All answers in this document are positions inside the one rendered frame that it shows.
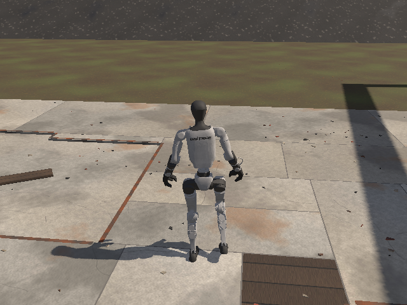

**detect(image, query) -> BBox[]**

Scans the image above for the right robot upper arm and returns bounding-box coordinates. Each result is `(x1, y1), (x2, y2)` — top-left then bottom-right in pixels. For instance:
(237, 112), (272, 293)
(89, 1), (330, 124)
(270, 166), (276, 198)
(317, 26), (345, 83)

(213, 127), (234, 161)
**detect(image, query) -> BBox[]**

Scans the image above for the right robot hand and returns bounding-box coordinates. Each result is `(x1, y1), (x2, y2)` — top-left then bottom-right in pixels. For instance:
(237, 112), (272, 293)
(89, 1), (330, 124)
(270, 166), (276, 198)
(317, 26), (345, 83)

(229, 168), (244, 182)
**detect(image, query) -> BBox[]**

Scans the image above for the left robot hand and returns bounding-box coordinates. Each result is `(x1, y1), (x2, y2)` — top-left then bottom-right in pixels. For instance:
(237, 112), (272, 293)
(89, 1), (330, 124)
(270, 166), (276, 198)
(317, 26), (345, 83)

(163, 174), (177, 187)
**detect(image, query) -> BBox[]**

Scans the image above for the robot right forearm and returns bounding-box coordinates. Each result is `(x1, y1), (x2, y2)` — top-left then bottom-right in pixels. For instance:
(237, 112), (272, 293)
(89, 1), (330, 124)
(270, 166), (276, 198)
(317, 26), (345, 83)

(228, 151), (241, 172)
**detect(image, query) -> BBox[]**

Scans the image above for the robot right shin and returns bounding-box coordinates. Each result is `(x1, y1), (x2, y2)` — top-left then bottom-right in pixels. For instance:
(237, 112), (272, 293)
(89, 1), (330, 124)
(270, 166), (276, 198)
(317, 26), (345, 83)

(217, 202), (226, 246)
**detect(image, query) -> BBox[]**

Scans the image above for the left robot upper arm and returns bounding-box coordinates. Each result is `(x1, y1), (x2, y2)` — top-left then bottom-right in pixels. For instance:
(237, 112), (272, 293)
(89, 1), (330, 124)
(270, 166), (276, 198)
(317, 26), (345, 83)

(170, 129), (187, 164)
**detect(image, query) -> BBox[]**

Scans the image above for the robot torso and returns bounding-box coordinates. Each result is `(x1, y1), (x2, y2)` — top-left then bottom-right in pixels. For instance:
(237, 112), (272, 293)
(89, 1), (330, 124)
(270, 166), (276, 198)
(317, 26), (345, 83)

(186, 126), (216, 191)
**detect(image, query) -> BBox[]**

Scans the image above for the robot left forearm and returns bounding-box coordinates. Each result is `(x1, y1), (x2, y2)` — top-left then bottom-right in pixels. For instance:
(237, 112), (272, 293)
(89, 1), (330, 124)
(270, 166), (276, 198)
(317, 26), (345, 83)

(164, 155), (177, 177)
